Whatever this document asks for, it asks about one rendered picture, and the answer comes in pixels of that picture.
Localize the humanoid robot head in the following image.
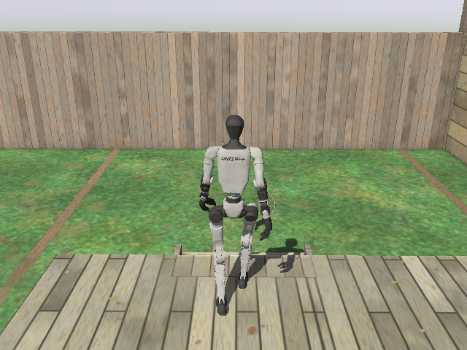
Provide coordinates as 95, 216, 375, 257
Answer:
222, 115, 247, 149

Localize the left robot hand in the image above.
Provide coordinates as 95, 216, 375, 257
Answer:
199, 198, 216, 212

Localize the humanoid robot torso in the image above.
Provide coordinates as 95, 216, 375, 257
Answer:
217, 144, 251, 219

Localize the right robot upper arm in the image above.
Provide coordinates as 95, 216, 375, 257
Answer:
249, 147, 265, 189

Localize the right robot forearm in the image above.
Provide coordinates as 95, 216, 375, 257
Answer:
257, 178, 271, 219

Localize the right robot hand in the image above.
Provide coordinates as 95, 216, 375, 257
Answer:
255, 217, 272, 241

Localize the left robot forearm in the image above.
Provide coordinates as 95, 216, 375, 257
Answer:
199, 175, 210, 201

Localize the left robot upper arm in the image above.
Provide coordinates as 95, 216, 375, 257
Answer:
202, 146, 219, 185

